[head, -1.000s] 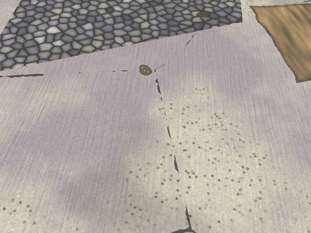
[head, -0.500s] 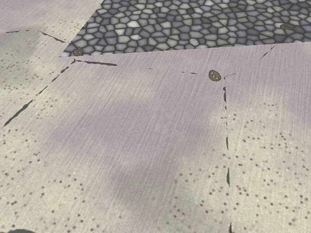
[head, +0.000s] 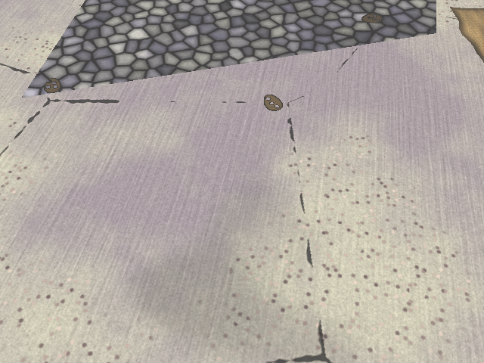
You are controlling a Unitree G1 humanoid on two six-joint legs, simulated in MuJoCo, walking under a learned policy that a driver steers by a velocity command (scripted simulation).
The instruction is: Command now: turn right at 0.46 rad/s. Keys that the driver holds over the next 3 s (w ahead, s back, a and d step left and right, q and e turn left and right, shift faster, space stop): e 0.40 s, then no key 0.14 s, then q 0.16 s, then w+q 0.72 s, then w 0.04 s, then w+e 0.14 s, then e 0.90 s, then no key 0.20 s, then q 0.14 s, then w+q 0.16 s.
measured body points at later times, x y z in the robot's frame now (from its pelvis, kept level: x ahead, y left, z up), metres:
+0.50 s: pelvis -0.01 -0.04 +0.00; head +0.02 -0.07 +0.45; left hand +0.21 +0.20 -0.08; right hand +0.07 -0.36 -0.10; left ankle +0.06 +0.12 -0.69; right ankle -0.01 -0.12 -0.74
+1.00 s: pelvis +0.06 -0.03 +0.00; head +0.07 -0.04 +0.45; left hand +0.18 +0.25 -0.10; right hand +0.17 -0.32 -0.10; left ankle +0.06 +0.10 -0.69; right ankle -0.01 -0.12 -0.74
